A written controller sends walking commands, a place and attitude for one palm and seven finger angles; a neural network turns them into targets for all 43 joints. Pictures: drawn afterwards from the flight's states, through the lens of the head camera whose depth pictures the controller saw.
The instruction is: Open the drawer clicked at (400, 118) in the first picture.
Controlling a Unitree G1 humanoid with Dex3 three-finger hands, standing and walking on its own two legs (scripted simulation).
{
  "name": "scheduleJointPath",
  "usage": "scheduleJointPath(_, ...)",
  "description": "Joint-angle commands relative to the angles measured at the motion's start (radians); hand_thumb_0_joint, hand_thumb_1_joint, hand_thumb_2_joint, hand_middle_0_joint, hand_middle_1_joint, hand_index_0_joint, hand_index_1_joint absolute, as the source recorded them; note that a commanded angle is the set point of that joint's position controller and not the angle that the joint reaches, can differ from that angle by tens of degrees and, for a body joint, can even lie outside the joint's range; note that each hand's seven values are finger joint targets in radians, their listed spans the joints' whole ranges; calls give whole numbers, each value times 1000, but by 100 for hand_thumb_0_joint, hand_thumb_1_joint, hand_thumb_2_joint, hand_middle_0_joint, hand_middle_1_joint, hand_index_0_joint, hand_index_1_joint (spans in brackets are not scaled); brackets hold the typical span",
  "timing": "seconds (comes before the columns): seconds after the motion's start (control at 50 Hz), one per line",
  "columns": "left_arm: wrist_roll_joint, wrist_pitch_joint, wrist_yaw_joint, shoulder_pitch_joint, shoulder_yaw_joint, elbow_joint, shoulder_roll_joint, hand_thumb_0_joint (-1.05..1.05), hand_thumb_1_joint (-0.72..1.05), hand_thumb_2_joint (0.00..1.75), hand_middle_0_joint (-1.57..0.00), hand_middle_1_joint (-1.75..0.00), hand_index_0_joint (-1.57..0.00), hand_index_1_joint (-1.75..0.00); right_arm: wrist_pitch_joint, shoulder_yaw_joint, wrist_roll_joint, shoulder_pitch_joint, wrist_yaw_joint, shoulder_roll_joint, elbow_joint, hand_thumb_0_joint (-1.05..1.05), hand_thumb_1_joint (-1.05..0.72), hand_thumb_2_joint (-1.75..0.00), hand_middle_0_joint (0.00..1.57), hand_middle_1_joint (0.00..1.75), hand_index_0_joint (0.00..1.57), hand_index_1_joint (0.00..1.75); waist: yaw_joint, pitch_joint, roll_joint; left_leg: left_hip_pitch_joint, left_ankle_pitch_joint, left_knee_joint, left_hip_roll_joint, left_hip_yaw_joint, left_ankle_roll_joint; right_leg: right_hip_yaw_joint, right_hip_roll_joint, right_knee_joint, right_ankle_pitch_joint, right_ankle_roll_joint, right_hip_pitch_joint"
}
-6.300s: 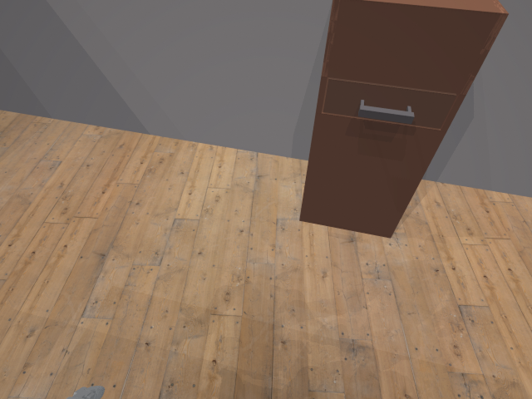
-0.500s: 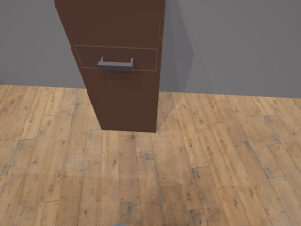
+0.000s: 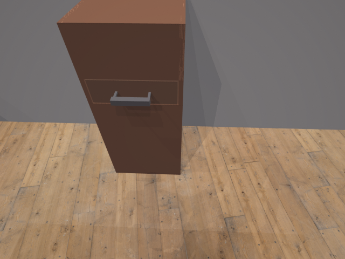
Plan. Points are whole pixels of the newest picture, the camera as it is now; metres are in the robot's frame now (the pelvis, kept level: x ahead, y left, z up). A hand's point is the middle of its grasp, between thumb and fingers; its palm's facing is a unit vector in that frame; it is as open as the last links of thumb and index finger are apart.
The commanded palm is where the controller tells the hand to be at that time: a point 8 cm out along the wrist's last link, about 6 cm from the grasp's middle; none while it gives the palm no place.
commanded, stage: take the last steps up to it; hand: left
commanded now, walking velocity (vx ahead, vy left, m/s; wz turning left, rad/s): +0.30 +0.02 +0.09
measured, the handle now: (131, 97) +0.75 +0.20 -0.08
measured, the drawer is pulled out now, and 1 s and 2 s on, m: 0.00 0.00 0.00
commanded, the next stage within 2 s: come to a stop and stand still in 0.46 s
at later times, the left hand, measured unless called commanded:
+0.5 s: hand out of the picture +0.05 +0.19 -0.19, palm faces +0.17 -0.98 -0.10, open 7.4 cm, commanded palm none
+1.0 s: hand (104, 212) +0.29 +0.22 -0.16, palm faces +0.06 -0.96 -0.26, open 7.4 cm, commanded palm none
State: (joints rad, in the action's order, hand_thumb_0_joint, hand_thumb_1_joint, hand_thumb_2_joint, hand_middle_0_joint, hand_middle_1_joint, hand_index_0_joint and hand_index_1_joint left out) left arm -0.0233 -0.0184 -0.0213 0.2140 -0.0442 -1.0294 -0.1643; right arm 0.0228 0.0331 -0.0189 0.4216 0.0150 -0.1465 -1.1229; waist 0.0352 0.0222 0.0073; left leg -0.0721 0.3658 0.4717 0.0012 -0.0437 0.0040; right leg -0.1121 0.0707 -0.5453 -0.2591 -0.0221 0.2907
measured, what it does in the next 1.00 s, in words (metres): walks ahead: left foot, then right foot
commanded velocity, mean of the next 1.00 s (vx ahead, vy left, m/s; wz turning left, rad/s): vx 0.03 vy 0.01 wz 0.01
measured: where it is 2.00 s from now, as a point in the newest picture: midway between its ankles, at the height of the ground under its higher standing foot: outside the picture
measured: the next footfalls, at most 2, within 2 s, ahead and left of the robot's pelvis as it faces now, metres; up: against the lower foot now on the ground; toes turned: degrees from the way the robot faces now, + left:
left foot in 0.44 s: +0.25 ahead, +0.16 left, +0.00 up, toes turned +12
right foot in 0.88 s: +0.22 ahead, -0.06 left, +0.00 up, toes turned -2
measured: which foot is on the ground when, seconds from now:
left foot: down 0.00-0.00, up 0.02-0.42, down 0.44-0.90, up 0.92-1.00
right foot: down 0.00-0.44, up 0.46-0.86, down 0.88-1.00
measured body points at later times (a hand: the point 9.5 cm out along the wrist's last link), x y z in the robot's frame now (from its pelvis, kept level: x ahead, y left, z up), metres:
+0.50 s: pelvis +0.15 +0.05 -0.01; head +0.16 +0.08 +0.44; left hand +0.04 +0.24 -0.18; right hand +0.27 -0.18 -0.14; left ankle +0.22 +0.15 -0.73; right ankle +0.06 -0.10 -0.70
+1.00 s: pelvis +0.21 +0.03 +0.00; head +0.24 +0.01 +0.45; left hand +0.28 +0.27 -0.14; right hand +0.24 -0.20 -0.17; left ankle +0.18 +0.15 -0.69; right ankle +0.25 -0.07 -0.73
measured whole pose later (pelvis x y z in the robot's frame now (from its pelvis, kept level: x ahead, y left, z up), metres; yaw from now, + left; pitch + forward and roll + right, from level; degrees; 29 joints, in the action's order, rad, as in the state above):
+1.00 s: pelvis +0.21 +0.03 +0.00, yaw +3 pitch -1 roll +1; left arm -0.02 0.01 0.03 0.15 -0.04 -0.99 -0.16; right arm -0.06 0.07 -0.01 0.21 0.03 -0.17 -1.05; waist 0.02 0.09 0.04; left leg -0.37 0.51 0.93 -0.01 -0.05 -0.02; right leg -0.10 0.05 -0.58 -0.25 0.04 0.31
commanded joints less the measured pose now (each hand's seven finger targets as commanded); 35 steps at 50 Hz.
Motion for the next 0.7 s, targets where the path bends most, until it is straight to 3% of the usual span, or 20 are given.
scheduleJointPath(0.0, 6, -35, 33, 348, -55, -48, -249, 0, 90, 90, -20, -30, -20, -30, 23, 22, 2, -76, -6, -107, 112, 0, -90, -90, 20, 30, 20, 30, -167, -42, -272, -573, 225, 556, -25, 16, 32, 595, 404, 392, -338, 190, -406)
scheduleJointPath(0.02, 7, -34, 36, 283, -52, -40, -220, 0, 90, 90, -20, -30, -20, -30, 17, 34, -1, -136, -14, -105, 116, 0, -90, -90, 20, 30, 20, 30, -152, 40, -242, -608, 141, 660, -64, 54, 35, 590, 392, 441, -482, 197, -277)
scheduleJointPath(0.04, 5, -35, 39, 219, -40, -27, -170, 0, 90, 90, -20, -30, -20, -30, 13, 38, -4, -148, -18, -100, 115, 0, -90, -90, 20, 30, 20, 30, -116, 94, -173, -620, 56, 697, -92, 59, 32, 524, 365, 444, -458, 183, -197)
scheduleJointPath(0.08, 0, -45, 46, 146, -24, -9, -91, 0, 90, 90, -20, -30, -20, -30, -1, 40, -10, -92, -26, -58, 84, 0, -90, -90, 20, 30, 20, 30, -54, 96, -67, -549, -58, 673, -124, 49, 11, 313, 291, 421, -237, 147, -114)
scheduleJointPath(0.12, 0, -56, 46, 149, -12, -17, -69, 0, 90, 90, -20, -30, -20, -30, -8, 34, -13, -58, -30, -33, 69, 0, -90, -90, 20, 30, 20, 30, -33, 77, -107, -512, -114, 616, -126, 18, -10, 170, 236, 404, -40, 127, -105)
scheduleJointPath(0.22, -2, -69, 42, 191, -8, -50, -95, 0, 90, 90, -20, -30, -20, -30, -10, 32, -6, -154, -45, -31, 112, 0, -90, -90, 20, 30, 20, 30, -37, 106, -125, -499, -175, 413, -131, -35, -29, 82, 216, 399, 117, 146, -106)
scheduleJointPath(0.32, -6, -61, 43, 225, -14, -78, -117, 0, 90, 90, -20, -30, -20, -30, 7, 24, -2, -253, -51, -32, 151, 0, -90, -90, 20, 30, 20, 30, -60, 101, -142, -390, -150, 222, -100, -70, -6, 75, 225, 331, 188, 144, -136)
scheduleJointPath(0.36, -5, -51, 46, 214, -21, -80, -121, 0, 90, 90, -20, -30, -20, -30, 17, 25, -4, -211, -45, -51, 141, 0, -90, -90, 20, 30, 20, 30, -33, 82, -124, -274, -157, 124, -85, -82, 3, 57, 214, 251, 202, 126, -132)
scheduleJointPath(0.38, -2, -44, 44, 213, -20, -82, -114, 0, 90, 90, -20, -30, -20, -30, 23, 29, -7, -138, -39, -76, 117, 0, -90, -90, 20, 30, 20, 30, -1, 49, -69, -115, -195, 61, -60, -99, 7, 26, 180, 142, 195, 106, -64)
scheduleJointPath(0.4, 2, -40, 41, 225, -13, -80, -85, 0, 90, 90, -20, -30, -20, -30, 31, 40, -13, -16, -27, -135, 81, 0, -90, -90, 20, 30, 20, 30, 46, -27, 69, 65, -227, -1, -110, -33, 26, -19, 117, -70, 173, 75, 2)
scheduleJointPath(0.42, 12, -35, 35, 268, -6, -62, -27, 0, 90, 90, -20, -30, -20, -30, 36, 62, -21, 84, -12, -244, 62, 0, -90, -90, 20, 30, 20, 30, 58, -118, 309, 213, -305, -89, -355, 281, 109, -91, -12, -351, -178, 28, 179)
scheduleJointPath(0.44, 5, -35, 37, 241, -4, -33, -37, 0, 90, 90, -20, -30, -20, -30, 23, 62, -9, 112, -5, -273, 59, 0, -90, -90, 20, 30, 20, 30, 62, -136, 305, 174, -220, -190, -438, 393, 171, -16, -43, -531, -384, 37, 234)
scheduleJointPath(0.46, 5, -27, 40, 194, -2, -30, -31, 0, 90, 90, -20, -30, -20, -30, 22, 58, -5, 46, 5, -251, 66, 0, -90, -90, 20, 30, 20, 30, 55, -112, 285, 100, -105, -233, -439, 398, 179, 44, -9, -641, -333, 43, 283)
scheduleJointPath(0.48, 5, -24, 34, 160, -4, -30, -38, 0, 90, 90, -20, -30, -20, -30, 20, 51, -2, -38, 8, -211, 96, 0, -90, -90, 20, 30, 20, 30, 28, -29, 195, -6, -38, -251, -422, 360, 180, 66, 31, -686, -256, 43, 306)
scheduleJointPath(0.5, -1, -23, 25, 144, -8, -38, -35, 0, 90, 90, -20, -30, -20, -30, 26, 36, -4, -86, 8, -162, 107, 0, -90, -90, 20, 30, 20, 30, 11, 14, 117, -83, -57, -270, -381, 283, 165, 80, 55, -668, -182, 36, 290)
scheduleJointPath(0.52, -5, -17, 21, 158, -7, -46, -18, 0, 90, 90, -20, -30, -20, -30, 33, 26, -4, -121, 9, -130, 109, 0, -90, -90, 20, 30, 20, 30, -16, 33, 98, -138, -106, -281, -348, 203, 146, 77, 65, -626, -140, 28, 247)
scheduleJointPath(0.56, -4, 0, 26, 197, -4, -61, 8, 0, 90, 90, -20, -30, -20, -30, 40, 17, -2, -145, 14, -88, 111, 0, -90, -90, 20, 30, 20, 30, -45, 21, 89, -190, -301, -277, -297, 93, 132, 74, 57, -536, -82, 12, 164)
scheduleJointPath(0.6, 4, 17, 38, 216, 3, -69, 17, 0, 90, 90, -20, -30, -20, -30, 41, 7, 0, -168, 23, -82, 113, 0, -90, -90, 20, 30, 20, 30, -64, -16, 57, -182, -581, -235, -291, 43, 136, 88, 52, -412, -52, -10, 87)
scheduleJointPath(0.62, 5, 24, 43, 210, 6, -64, 17, 0, 90, 90, -20, -30, -20, -30, 36, 6, 0, -174, 25, -90, 112, 0, -90, -90, 20, 30, 20, 30, -67, -24, 50, -165, -657, -215, -295, 30, 143, 82, 42, -352, -54, -15, 66)
scheduleJointPath(0.68, 4, 41, 50, 153, 5, -37, -21, 0, 90, 90, -20, -30, -20, -30, 12, 17, 1, -180, 29, -119, 98, 0, -90, -90, 20, 30, 20, 30, -50, -11, 101, -135, -728, -171, -308, 28, 149, 60, 21, -235, -69, -18, 43)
